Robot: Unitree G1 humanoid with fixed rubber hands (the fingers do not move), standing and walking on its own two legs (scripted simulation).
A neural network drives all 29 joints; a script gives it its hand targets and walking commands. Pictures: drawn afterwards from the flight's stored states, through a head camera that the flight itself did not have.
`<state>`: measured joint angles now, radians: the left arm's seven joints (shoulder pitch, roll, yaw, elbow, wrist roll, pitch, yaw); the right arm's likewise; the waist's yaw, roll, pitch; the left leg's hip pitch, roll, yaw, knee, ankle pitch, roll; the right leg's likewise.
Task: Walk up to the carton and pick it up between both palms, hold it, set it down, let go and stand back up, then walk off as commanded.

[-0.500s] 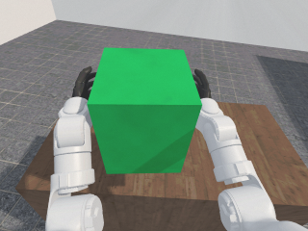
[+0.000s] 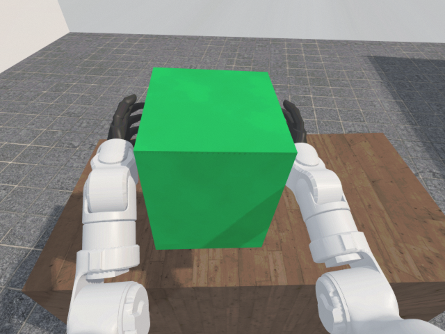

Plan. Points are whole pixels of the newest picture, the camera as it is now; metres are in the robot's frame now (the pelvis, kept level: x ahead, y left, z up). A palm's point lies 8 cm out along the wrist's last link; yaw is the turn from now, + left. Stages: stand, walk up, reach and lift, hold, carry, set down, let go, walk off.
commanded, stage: hold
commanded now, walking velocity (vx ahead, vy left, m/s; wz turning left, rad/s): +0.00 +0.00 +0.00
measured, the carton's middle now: (210, 162) +0.37 -0.01 +0.15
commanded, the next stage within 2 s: none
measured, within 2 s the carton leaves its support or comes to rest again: neither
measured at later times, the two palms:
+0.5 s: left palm (108, 155) +0.35 +0.15 +0.20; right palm (289, 143) +0.34 -0.14 +0.20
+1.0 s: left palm (102, 159) +0.36 +0.16 +0.19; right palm (277, 139) +0.36 -0.13 +0.20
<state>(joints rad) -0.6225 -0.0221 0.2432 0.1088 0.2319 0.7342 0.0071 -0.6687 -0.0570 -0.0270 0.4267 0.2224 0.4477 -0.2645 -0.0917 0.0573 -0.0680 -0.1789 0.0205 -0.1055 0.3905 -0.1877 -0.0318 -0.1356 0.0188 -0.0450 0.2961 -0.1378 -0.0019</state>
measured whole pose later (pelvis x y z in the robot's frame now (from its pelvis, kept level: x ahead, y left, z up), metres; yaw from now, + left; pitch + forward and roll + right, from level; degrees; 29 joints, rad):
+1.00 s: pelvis -0.01 +0.00 +0.00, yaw +0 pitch -2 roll -1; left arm -0.62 -0.02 0.28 0.08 0.23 0.76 -0.03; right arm -0.67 -0.04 -0.03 0.39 0.22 0.48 -0.29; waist -0.08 -0.09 -0.06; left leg -0.18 0.02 -0.11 0.39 -0.18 -0.03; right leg -0.13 0.02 -0.04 0.30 -0.13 0.00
